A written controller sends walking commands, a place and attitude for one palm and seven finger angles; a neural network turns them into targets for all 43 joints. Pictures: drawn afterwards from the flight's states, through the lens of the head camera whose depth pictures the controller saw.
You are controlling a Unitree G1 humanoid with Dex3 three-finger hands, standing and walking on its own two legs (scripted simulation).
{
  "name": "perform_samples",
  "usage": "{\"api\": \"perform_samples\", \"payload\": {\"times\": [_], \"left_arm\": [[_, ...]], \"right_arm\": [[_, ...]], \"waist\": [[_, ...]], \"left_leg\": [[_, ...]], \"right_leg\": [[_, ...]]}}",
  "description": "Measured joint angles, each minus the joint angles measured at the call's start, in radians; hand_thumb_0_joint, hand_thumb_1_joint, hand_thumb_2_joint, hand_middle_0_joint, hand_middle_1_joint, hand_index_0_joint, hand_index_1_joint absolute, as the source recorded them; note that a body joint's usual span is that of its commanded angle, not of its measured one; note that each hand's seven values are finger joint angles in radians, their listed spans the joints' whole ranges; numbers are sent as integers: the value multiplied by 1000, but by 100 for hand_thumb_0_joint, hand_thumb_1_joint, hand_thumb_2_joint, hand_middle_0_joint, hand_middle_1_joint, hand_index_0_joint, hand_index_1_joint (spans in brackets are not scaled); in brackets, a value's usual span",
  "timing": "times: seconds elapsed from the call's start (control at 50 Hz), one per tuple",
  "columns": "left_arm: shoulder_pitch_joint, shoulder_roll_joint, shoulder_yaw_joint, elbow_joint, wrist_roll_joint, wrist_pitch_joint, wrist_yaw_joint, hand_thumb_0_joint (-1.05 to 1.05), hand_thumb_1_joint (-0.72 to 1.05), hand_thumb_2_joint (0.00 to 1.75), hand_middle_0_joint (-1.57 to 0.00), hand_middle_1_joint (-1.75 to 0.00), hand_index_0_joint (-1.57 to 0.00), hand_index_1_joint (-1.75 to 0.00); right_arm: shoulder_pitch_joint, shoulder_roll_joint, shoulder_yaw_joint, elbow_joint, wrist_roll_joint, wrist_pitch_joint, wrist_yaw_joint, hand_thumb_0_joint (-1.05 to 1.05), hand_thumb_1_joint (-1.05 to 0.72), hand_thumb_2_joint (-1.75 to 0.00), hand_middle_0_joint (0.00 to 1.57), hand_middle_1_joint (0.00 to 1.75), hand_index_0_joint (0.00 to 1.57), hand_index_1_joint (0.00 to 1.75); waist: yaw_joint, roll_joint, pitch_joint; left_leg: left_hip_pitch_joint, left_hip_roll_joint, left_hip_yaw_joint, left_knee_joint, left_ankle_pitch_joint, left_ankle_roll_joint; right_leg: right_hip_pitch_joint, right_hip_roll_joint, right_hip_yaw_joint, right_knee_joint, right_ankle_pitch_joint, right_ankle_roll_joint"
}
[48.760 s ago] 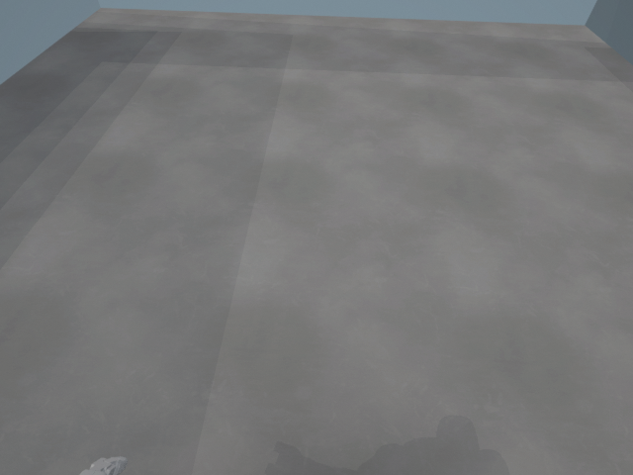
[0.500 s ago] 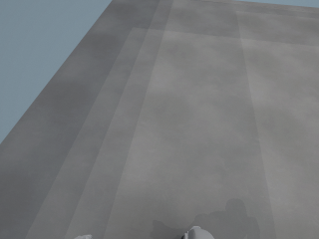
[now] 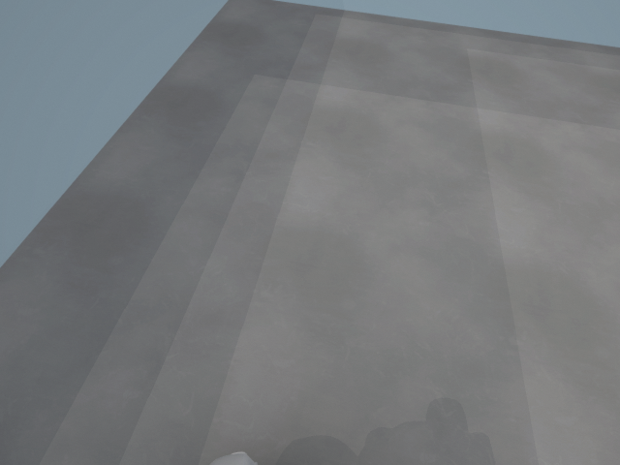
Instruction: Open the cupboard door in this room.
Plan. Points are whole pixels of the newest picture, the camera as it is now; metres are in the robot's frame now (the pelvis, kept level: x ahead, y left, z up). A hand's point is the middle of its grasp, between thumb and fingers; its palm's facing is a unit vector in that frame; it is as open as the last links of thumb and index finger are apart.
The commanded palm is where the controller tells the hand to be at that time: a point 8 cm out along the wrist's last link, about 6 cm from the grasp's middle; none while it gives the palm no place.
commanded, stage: turn to face it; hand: left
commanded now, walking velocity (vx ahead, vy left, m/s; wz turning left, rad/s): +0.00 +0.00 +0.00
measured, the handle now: out of the picture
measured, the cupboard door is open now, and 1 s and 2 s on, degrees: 42 42 42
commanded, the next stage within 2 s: none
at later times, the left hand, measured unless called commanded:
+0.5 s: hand (200, 421) +0.20 +0.17 -0.15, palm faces +0.28 -0.93 -0.21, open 7.3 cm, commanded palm none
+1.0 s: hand (201, 393) +0.23 +0.17 -0.14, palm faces +0.51 -0.80 -0.31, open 7.4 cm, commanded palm none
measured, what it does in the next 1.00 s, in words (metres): walks ahead, turning left: right foot, then left foot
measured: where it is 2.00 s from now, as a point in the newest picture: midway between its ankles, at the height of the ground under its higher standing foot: (333, 438)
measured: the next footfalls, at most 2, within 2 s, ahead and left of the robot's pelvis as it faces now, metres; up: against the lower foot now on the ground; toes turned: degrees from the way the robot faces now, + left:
right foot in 0.26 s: +0.21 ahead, -0.15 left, +0.00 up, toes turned -1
left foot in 0.56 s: +0.22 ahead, +0.10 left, +0.00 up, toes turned +27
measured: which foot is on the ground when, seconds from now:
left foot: down 0.00-0.26, up 0.28-0.54, down 0.56-0.92, up 0.94-1.00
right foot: up 0.00-0.24, down 0.26-0.56, up 0.58-0.92, down 0.94-1.00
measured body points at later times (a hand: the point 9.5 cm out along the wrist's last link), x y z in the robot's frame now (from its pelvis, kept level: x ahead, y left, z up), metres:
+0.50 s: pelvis +0.17 -0.03 +0.01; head +0.21 -0.01 +0.46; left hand +0.18 +0.22 -0.14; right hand +0.29 -0.26 -0.13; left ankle +0.15 +0.08 -0.69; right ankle +0.17 -0.15 -0.72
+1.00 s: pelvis +0.25 -0.06 +0.01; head +0.31 -0.06 +0.45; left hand +0.21 +0.22 -0.11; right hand +0.44 -0.24 -0.16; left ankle +0.16 +0.06 -0.68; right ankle +0.31 -0.16 -0.72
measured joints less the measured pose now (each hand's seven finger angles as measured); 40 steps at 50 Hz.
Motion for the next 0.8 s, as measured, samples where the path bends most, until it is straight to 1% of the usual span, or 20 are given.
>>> {"api": "perform_samples", "payload": {"times": [0.04,0.08,0.12,0.16,0.22,0.24,0.26,0.3,0.34,0.38,0.42,0.5,0.54,0.56,0.58,0.62,0.66,0.68,0.72,0.8], "left_arm": [[-16,3,1,2,3,15,-3,0,92,90,-20,-30,-19,-30],[-47,2,2,-13,7,22,-8,0,92,90,-20,-30,-19,-30],[-82,-6,-2,-38,7,20,-10,0,92,90,-20,-30,-19,-30],[-114,-12,-5,-63,7,16,-4,1,93,90,-20,-30,-19,-30],[-148,-10,-4,-96,5,9,-5,1,93,90,-20,-30,-19,-30],[-152,-6,-3,-107,5,5,-5,1,93,90,-20,-30,-19,-30],[-151,2,-2,-121,7,-3,-3,0,93,90,-20,-30,-19,-30],[-169,-14,0,-127,10,-4,6,0,92,90,-20,-30,-19,-30],[-174,-27,-3,-137,9,-4,16,0,92,90,-20,-30,-19,-30],[-168,-34,-4,-145,10,1,24,0,92,90,-20,-30,-20,-30],[-159,-31,3,-151,8,3,32,0,92,90,-20,-30,-20,-30],[-149,-5,7,-158,13,8,30,-1,93,90,-21,-30,-20,-30],[-137,7,8,-160,10,14,26,-1,93,90,-21,-30,-20,-30],[-124,11,8,-164,7,18,24,-1,92,90,-21,-30,-20,-30],[-118,19,8,-164,2,28,21,-1,92,90,-21,-30,-20,-30],[-121,39,12,-162,1,58,24,0,92,90,-21,-30,-20,-30],[-133,50,17,-158,2,77,26,0,92,90,-20,-30,-20,-30],[-141,54,19,-160,2,81,25,0,92,90,-20,-30,-20,-30],[-157,58,21,-172,2,82,21,0,91,90,-20,-30,-19,-30],[-179,57,17,-206,0,80,16,0,91,90,-20,-30,-19,-30]], "right_arm": [[12,8,4,-6,0,-5,-9,0,-92,-90,20,30,20,30],[35,19,10,4,2,-7,-18,0,-92,-90,20,30,20,30],[61,27,19,26,5,-2,-21,0,-92,-90,20,30,20,30],[88,33,23,49,8,12,-25,0,-92,-90,20,30,20,30],[123,41,23,77,14,46,-18,0,-92,-90,20,30,20,30],[135,45,22,82,16,58,-14,1,-92,-90,20,30,20,30],[149,50,20,84,20,70,-10,1,-92,-90,20,30,20,30],[141,36,9,91,24,97,-5,1,-91,-90,20,30,20,30],[122,23,1,92,25,114,-4,1,-91,-90,20,30,20,30],[99,15,-4,81,28,122,-2,1,-91,-90,20,30,20,30],[74,11,-5,60,28,123,2,1,-91,-90,20,30,20,30],[16,-4,-6,5,27,117,12,1,-91,-90,20,30,20,30],[-11,-18,-5,-25,25,110,16,1,-91,-90,20,30,20,30],[-20,-31,-5,-44,22,104,20,1,-91,-90,20,30,20,30],[-30,-38,-8,-59,18,94,19,1,-91,-90,20,30,20,30],[-47,-41,-7,-81,16,83,13,0,-91,-90,20,30,20,30],[-45,-43,-6,-95,15,76,1,0,-91,-90,20,30,20,30],[-42,-42,-5,-98,15,75,-4,0,-91,-90,20,30,20,30],[-34,-43,-2,-98,15,74,-11,0,-91,-90,20,30,20,30],[-13,-41,2,-89,14,85,-8,0,-90,-90,20,30,20,30]], "waist": [[1,-7,-4],[5,-6,-4],[8,6,-3],[1,24,-3],[-11,43,-2],[-13,40,-5],[-13,23,-15],[-18,50,-6],[-23,58,3],[-24,44,6],[-24,22,5],[-14,-9,18],[-9,-18,27],[-6,-12,25],[-10,-12,23],[-10,-21,25],[-9,-17,18],[-6,-14,17],[0,-7,17],[3,19,18]], "left_leg": [[35,-10,7,-15,-51,-2],[81,-22,2,-76,-40,-17],[123,-30,-15,-135,-28,-19],[151,-32,-42,-166,-29,-26],[168,-31,-85,-141,-69,-49],[167,-36,-96,-114,-93,-58],[155,-48,-97,-71,-128,-62],[92,-40,-117,118,-273,-65],[17,-41,-116,326,-320,-72],[-29,-37,-95,416,-315,-79],[-46,-32,-70,380,-293,-86],[-29,-32,-27,181,-224,-84],[7,-40,-6,51,-141,-75],[34,-38,-3,-24,-46,-63],[23,-41,-9,-15,-20,-38],[3,-49,-21,39,-79,4],[10,-54,-42,26,-103,14],[20,-57,-52,4,-95,6],[44,-64,-72,-46,-69,-3],[78,-68,-120,-110,-38,-14]], "right_leg": [[-127,-4,23,241,40,-1],[-213,-24,19,291,97,13],[-250,-44,10,180,128,29],[-249,-50,5,21,149,42],[-210,-44,-6,-182,228,56],[-184,-45,-10,-253,261,57],[-163,-59,-6,-305,269,34],[-161,-61,-39,-254,220,7],[-130,-70,-71,-258,199,8],[-90,-81,-96,-295,202,16],[-58,-94,-121,-328,201,18],[-18,-116,-173,-334,171,32],[-14,-130,-195,-290,133,46],[-27,-133,-202,-240,107,53],[-62,-137,-183,-145,51,70],[-150,-108,-83,80,-58,84],[-224,-75,-19,234,-45,93],[-250,-66,2,274,-16,97],[-284,-56,31,288,33,105],[-287,-42,59,162,67,110]]}}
